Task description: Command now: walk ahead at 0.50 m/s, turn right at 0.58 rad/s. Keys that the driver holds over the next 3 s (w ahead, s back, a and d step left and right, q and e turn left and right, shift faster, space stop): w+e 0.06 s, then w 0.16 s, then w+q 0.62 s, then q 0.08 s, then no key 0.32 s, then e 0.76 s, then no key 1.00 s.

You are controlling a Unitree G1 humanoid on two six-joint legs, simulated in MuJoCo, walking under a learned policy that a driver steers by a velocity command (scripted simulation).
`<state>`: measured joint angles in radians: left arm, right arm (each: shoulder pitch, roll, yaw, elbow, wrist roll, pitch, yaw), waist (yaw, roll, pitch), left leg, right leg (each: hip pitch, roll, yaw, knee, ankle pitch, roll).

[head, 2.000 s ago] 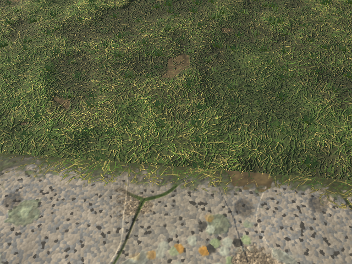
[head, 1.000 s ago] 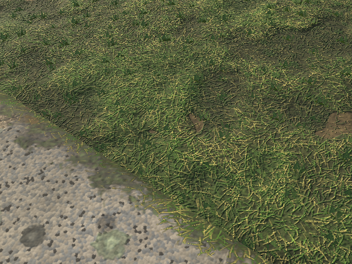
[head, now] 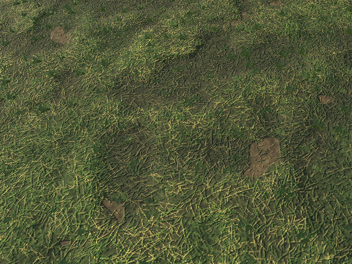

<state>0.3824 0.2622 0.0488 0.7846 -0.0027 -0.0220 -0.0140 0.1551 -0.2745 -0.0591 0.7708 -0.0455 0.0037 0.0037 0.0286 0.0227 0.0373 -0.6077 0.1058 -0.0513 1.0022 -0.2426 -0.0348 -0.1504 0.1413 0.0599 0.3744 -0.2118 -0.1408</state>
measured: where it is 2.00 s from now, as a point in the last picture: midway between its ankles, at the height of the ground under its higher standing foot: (165, 240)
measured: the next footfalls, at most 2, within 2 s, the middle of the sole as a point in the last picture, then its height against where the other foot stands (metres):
left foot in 0.48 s outside the picture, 0.19 m lower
right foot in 0.90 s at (190, 223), level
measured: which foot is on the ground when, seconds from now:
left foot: up 0.00-0.46, down 0.48-0.90, up 0.92-1.00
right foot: down 0.00-0.46, up 0.48-0.88, down 0.90-1.00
